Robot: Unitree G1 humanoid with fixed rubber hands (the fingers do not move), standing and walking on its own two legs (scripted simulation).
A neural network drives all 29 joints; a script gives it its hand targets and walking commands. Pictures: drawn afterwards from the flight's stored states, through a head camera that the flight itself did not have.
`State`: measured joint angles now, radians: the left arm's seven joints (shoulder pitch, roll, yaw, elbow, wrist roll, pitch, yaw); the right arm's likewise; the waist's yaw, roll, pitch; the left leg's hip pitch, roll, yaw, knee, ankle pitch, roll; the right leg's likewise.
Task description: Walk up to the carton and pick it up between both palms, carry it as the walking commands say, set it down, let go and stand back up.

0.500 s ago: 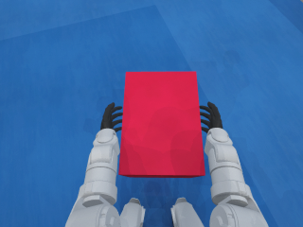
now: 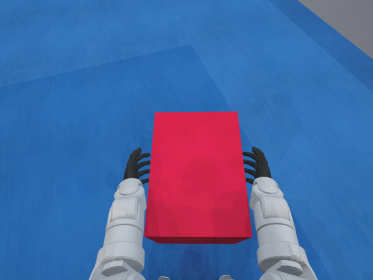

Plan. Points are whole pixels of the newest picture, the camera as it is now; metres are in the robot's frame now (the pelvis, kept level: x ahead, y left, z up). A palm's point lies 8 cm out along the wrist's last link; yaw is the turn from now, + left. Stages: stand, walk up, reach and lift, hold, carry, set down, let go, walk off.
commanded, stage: reach and lift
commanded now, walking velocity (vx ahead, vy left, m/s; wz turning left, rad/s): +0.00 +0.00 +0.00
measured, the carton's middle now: (196, 180) +0.38 +0.00 -0.10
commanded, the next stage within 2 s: hold in 1.70 s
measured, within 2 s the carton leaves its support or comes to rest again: neither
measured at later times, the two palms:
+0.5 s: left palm (122, 175) +0.33 +0.14 +0.05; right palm (272, 175) +0.33 -0.15 +0.05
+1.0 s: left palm (116, 177) +0.31 +0.14 +0.08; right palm (280, 174) +0.31 -0.15 +0.09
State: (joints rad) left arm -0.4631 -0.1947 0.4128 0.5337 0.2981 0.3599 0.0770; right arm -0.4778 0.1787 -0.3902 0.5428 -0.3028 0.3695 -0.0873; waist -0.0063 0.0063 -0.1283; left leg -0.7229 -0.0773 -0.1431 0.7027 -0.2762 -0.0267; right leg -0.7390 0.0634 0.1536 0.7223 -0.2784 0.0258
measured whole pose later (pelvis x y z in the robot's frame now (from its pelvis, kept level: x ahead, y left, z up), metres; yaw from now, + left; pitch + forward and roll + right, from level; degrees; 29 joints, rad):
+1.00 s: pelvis +0.01 +0.00 +0.03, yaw +0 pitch -6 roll +0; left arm -0.34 -0.17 0.28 0.38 0.31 0.74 0.04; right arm -0.36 0.18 -0.27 0.39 -0.31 0.74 -0.09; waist 0.00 0.00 -0.04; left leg -0.08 -0.04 -0.15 0.40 -0.21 -0.02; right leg -0.09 0.04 0.14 0.42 -0.21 0.01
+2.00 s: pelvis +0.01 +0.00 +0.03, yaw +0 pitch -7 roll +0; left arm -0.27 -0.15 0.22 0.30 0.28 0.76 0.03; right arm -0.28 0.16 -0.22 0.31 -0.29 0.76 -0.03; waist -0.01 0.01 -0.03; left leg -0.06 -0.04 -0.14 0.39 -0.20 -0.01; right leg -0.06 0.04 0.12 0.39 -0.20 0.01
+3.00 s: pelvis +0.06 +0.03 +0.03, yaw -4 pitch +6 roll -1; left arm -0.26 -0.14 0.14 -0.15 0.11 1.17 0.18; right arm -0.27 0.15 -0.11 -0.15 -0.14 1.17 -0.19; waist 0.02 0.03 -0.16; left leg -0.25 -0.01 0.01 0.42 -0.26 0.04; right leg -0.29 0.00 -0.15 0.40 -0.31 0.00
